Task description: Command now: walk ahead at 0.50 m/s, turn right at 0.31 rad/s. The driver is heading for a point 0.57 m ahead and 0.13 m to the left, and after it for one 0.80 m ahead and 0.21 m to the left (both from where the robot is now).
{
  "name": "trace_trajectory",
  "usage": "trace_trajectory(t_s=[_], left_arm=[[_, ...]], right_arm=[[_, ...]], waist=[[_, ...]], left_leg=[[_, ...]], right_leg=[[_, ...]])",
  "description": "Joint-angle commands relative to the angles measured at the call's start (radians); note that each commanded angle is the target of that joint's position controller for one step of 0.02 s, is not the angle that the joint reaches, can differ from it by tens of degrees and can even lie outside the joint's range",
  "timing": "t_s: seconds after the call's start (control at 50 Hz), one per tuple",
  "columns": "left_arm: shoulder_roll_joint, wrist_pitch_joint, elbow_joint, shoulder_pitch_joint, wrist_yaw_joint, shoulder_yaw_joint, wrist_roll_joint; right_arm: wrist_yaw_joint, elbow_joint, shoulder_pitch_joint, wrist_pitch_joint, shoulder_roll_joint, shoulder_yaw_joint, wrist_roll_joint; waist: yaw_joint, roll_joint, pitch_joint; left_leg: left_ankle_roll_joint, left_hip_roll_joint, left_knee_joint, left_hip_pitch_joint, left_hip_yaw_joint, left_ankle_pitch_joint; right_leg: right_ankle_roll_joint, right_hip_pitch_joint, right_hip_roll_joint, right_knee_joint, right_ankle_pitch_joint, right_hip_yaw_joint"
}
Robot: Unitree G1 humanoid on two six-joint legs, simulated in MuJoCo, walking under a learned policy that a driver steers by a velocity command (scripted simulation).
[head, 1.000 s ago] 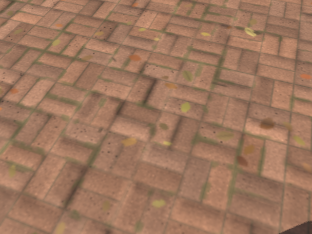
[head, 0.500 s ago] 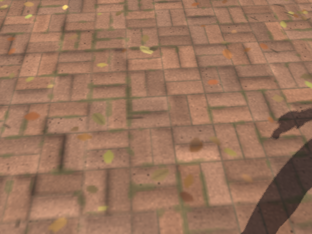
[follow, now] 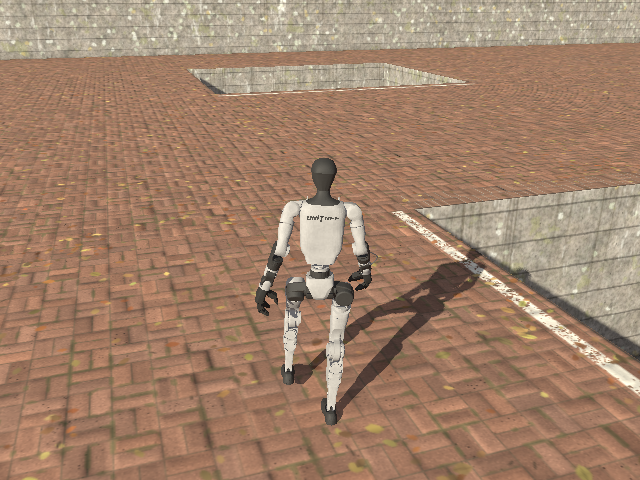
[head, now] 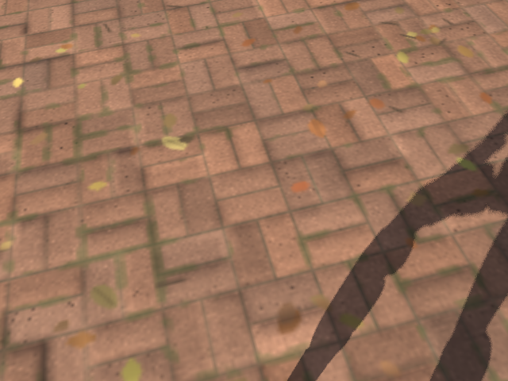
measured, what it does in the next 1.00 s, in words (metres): walks ahead: left foot, then right foot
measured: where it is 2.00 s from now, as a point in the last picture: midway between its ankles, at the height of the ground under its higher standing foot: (295, 376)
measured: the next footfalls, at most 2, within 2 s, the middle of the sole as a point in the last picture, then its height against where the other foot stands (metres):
left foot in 0.16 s outside the picture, level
right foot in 0.68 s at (328, 352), level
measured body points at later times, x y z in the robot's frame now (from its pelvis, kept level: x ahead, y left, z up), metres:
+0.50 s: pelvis +0.28 +0.04 +0.00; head +0.31 +0.05 +0.45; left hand +0.44 +0.28 -0.12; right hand +0.25 -0.21 -0.13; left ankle +0.24 +0.12 -0.74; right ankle +0.41 -0.12 -0.69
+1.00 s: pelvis +0.47 +0.00 +0.00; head +0.51 +0.00 +0.45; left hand +0.48 +0.28 -0.12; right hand +0.65 -0.23 -0.13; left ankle +0.50 +0.14 -0.68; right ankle +0.50 -0.09 -0.74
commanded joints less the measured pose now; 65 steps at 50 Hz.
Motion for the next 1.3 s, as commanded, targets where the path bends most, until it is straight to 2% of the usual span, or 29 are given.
trace_trajectory(t_s=[0.02, 0.08, 0.14, 0.16, 0.18, 0.2, 0.22, 0.24, 0.28, 0.34, 0.42, 0.5, 0.58, 0.62, 0.66, 0.68, 0.7, 0.72, 0.74, 0.78, 0.88, 0.98, 1.1, 1.14, 1.16, 1.18, 1.2, 1.24, 1.3], left_arm=[[0.127, -0.012, -0.019, 0.092, 0.012, 0.019, 0.008], [0.151, -0.014, -0.013, 0.078, 0.021, 0.019, 0.017], [0.182, -0.02, -0.013, 0.02, 0.018, 0.022, 0.022], [0.162, -0.025, -0.025, 0.015, 0.013, 0.015, 0.017], [0.065, -0.026, -0.047, 0.131, 0.006, -0.004, -0.022], [0.112, -0.024, -0.032, 0.144, 0.007, 0.003, -0.004], [0.128, -0.017, -0.04, 0.064, 0.008, 0.007, 0.018], [0.119, -0.018, -0.054, -0.011, -0.001, 0.001, 0.025], [0.093, -0.003, -0.068, -0.043, -0.015, -0.004, 0.035], [0.066, 0.017, -0.06, -0.032, -0.028, -0.012, 0.042], [0.054, 0.019, -0.122, -0.219, -0.035, -0.024, 0.041], [0.023, 0.013, -0.169, -0.37, -0.038, -0.043, 0.033], [0.043, 0.002, -0.198, -0.447, -0.028, -0.043, 0.025], [0.067, -0.009, -0.197, -0.415, -0.021, -0.035, 0.023], [0.107, -0.033, -0.139, -0.219, -0.001, -0.017, 0.036], [0.172, -0.049, -0.119, -0.071, 0.015, 0.0, 0.062], [0.273, -0.039, -0.138, -0.033, 0.022, 0.024, 0.076], [0.229, -0.019, -0.137, -0.035, 0.017, 0.023, 0.032], [0.143, -0.015, -0.148, -0.101, 0.013, 0.0, 0.023], [0.056, -0.017, -0.155, -0.189, 0.018, -0.024, 0.02], [0.091, -0.024, -0.147, -0.209, 0.027, -0.011, 0.017], [0.108, -0.004, -0.141, -0.21, 0.029, -0.002, 0.019], [0.173, 0.036, -0.133, -0.162, 0.017, 0.029, 0.019], [0.169, 0.058, -0.118, -0.122, 0.019, 0.034, 0.022], [0.123, 0.068, -0.134, -0.074, 0.015, 0.024, 0.03], [0.077, 0.084, -0.206, -0.128, 0.02, 0.006, 0.02], [0.116, 0.1, -0.2, -0.183, 0.024, 0.012, 0.029], [0.095, 0.094, -0.192, -0.2, 0.022, 0.01, 0.008], [0.118, 0.097, -0.175, -0.159, 0.018, 0.019, 0.033]], right_arm=[[0.007, -0.106, -0.151, -0.023, -0.055, 0.0, 0.007], [0.008, -0.12, -0.144, -0.036, -0.073, 0.0, 0.013], [-0.02, -0.031, 0.151, -0.051, -0.127, -0.027, 0.019], [-0.035, 0.002, 0.306, -0.06, -0.162, -0.039, 0.004], [-0.041, 0.005, 0.408, -0.061, -0.28, -0.068, -0.023], [-0.025, 0.023, 0.368, -0.045, -0.238, -0.064, 0.006], [-0.019, 0.005, 0.256, -0.04, -0.17, -0.049, 0.024], [-0.015, -0.003, 0.191, -0.043, -0.105, -0.032, 0.025], [-0.019, 0.024, 0.182, -0.055, -0.069, -0.017, 0.022], [-0.013, 0.065, 0.237, -0.081, -0.086, -0.019, 0.031], [-0.011, 0.104, 0.308, -0.083, -0.094, -0.02, 0.039], [-0.016, 0.133, 0.378, -0.078, -0.112, -0.023, 0.042], [-0.025, 0.144, 0.414, -0.067, -0.131, -0.028, 0.032], [-0.03, 0.137, 0.39, -0.062, -0.15, -0.034, 0.026], [-0.031, 0.13, 0.356, -0.057, -0.15, -0.038, 0.036], [-0.031, 0.096, 0.343, -0.061, -0.115, -0.03, 0.053], [-0.041, 0.06, 0.446, -0.055, 0.004, -0.005, 0.09], [-0.054, 0.075, 0.459, -0.037, -0.102, -0.033, 0.061], [-0.056, 0.084, 0.421, -0.022, -0.11, -0.043, 0.046], [-0.04, 0.079, 0.355, -0.003, -0.074, -0.043, 0.029], [-0.01, 0.038, 0.317, 0.052, -0.053, -0.048, 0.017], [0.014, -0.034, 0.18, 0.067, -0.036, -0.028, 0.013], [0.017, -0.102, 0.098, 0.064, -0.076, -0.035, 0.016], [0.007, -0.09, 0.158, 0.04, -0.095, -0.042, 0.006], [-0.009, -0.089, 0.209, 0.023, -0.199, -0.066, -0.005], [-0.013, -0.099, 0.246, 0.028, -0.315, -0.097, 0.019], [-0.016, -0.081, 0.305, 0.034, -0.275, -0.096, 0.039], [-0.031, -0.09, 0.181, 0.05, -0.191, -0.067, 0.031], [-0.033, -0.118, 0.105, 0.05, -0.146, -0.052, 0.037]], waist=[[0.032, -0.111, 0.021], [0.005, -0.124, 0.033], [-0.134, -0.116, -0.098], [-0.201, -0.078, -0.196], [-0.169, 0.139, -0.355], [-0.141, 0.162, -0.347], [-0.098, 0.044, -0.156], [-0.093, -0.036, -0.067], [-0.054, 0.0, -0.001], [-0.035, 0.023, -0.016], [-0.067, 0.012, 0.028], [-0.107, 0.017, 0.029], [-0.126, 0.028, 0.014], [-0.097, 0.039, 0.001], [-0.009, 0.0, -0.083], [0.041, -0.065, -0.213], [0.007, -0.266, -0.359], [0.003, -0.226, -0.394], [-0.033, -0.138, -0.272], [-0.069, -0.142, -0.117], [-0.12, -0.166, -0.104], [-0.098, -0.187, -0.08], [-0.054, -0.191, -0.078], [-0.084, -0.085, -0.106], [-0.085, 0.158, -0.135], [-0.111, 0.29, -0.137], [-0.151, 0.113, -0.161], [-0.083, 0.063, -0.067], [-0.049, 0.061, -0.106]], left_leg=[[0.027, -0.045, -0.103, -0.03, 0.048, 0.046], [0.076, -0.076, -0.198, 0.07, 0.051, -0.009], [0.137, -0.157, -0.291, 0.439, 0.076, -0.085], [0.173, -0.05, -0.302, 0.68, -0.026, -0.101], [0.302, 0.244, -0.323, 0.973, -0.474, -0.19], [0.351, 0.314, -0.478, 0.945, -0.759, -0.211], [0.335, 0.278, -0.5, 0.775, -0.624, -0.32], [0.311, 0.231, -0.531, 0.648, -0.488, -0.3], [0.256, 0.14, -0.582, 0.513, -0.308, -0.159], [0.258, 0.105, -0.616, 0.495, -0.203, 0.014], [0.258, 0.069, -0.663, 0.534, -0.128, 0.078], [0.234, 0.036, -0.623, 0.56, -0.101, 0.188], [0.231, 0.067, -0.539, 0.639, -0.153, 0.28], [0.216, 0.084, -0.479, 0.657, -0.189, 0.314], [0.169, 0.012, -0.231, 0.623, -0.151, 0.448], [0.138, -0.045, 0.008, 0.474, -0.115, 0.241], [0.098, -0.191, 0.316, 0.178, 0.002, -0.423], [0.102, -0.182, 0.45, 0.133, -0.031, -0.572], [0.099, -0.135, 0.491, 0.111, -0.06, -0.523], [0.071, -0.077, 0.418, 0.115, -0.044, -0.427], [0.028, -0.085, 0.376, 0.161, -0.008, -0.298], [0.034, -0.062, 0.108, 0.225, 0.042, -0.161], [0.077, -0.088, -0.11, 0.312, 0.088, -0.291], [0.108, -0.104, -0.311, 0.464, 0.056, -0.163], [0.153, 0.1, -0.415, 0.583, -0.221, 0.081], [0.342, 0.3, -0.442, 0.636, -0.535, 0.357], [0.383, 0.276, -0.433, 0.648, -0.472, 0.356], [0.314, 0.147, -0.446, 0.535, -0.315, 0.228], [0.272, 0.067, -0.439, 0.504, -0.251, 0.255]], right_leg=[[-0.069, 0.067, -0.274, -0.009, 0.573, 0.139], [-0.055, 0.097, -0.309, 0.023, 0.676, 0.143], [-0.01, 0.074, -0.268, 0.319, 0.977, 0.088], [0.001, -0.067, -0.231, 0.542, 0.775, 0.066], [0.051, -0.365, -0.078, 0.931, 0.253, -0.013], [0.047, -0.523, -0.009, 1.077, -0.246, 0.008], [0.043, -0.583, -0.083, 1.107, -0.168, 0.029], [0.043, -0.581, -0.124, 1.05, -0.104, 0.02], [0.051, -0.53, -0.176, 0.945, -0.066, -0.003], [0.074, -0.518, -0.198, 0.887, -0.025, -0.046], [0.114, -0.643, -0.248, 0.71, 0.111, -0.102], [0.145, -0.591, -0.216, 0.468, 0.225, -0.14], [0.141, -0.542, -0.181, 0.359, 0.201, -0.136], [0.122, -0.464, -0.166, 0.307, 0.126, -0.12], [0.084, -0.205, -0.143, 0.179, 0.17, -0.117], [0.04, 0.044, -0.311, 0.191, 0.264, 0.021], [-0.068, 0.313, -0.626, 0.22, 0.581, 0.336], [-0.13, 0.241, -0.646, 0.2, 0.752, 0.427], [-0.114, 0.137, -0.592, 0.202, 0.785, 0.274], [-0.045, -0.051, -0.484, 0.127, 0.74, 0.066], [-0.061, -0.182, -0.452, 0.058, 0.732, -0.104], [-0.045, -0.222, -0.432, 0.058, 0.56, -0.228], [-0.013, -0.161, -0.495, 0.176, 0.382, -0.222], [0.06, -0.205, -0.445, 0.354, 0.207, -0.268], [0.124, -0.35, -0.349, 0.62, -0.062, -0.336], [0.173, -0.598, -0.158, 0.8, -0.457, -0.268], [0.178, -0.615, -0.186, 0.92, -0.421, -0.135], [0.171, -0.609, -0.21, 0.891, -0.251, -0.081], [0.171, -0.536, -0.181, 0.867, -0.153, -0.09]])
Over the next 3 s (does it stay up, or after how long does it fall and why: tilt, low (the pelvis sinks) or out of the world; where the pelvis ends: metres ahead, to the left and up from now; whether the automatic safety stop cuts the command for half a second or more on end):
stays up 0.48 0.01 0.00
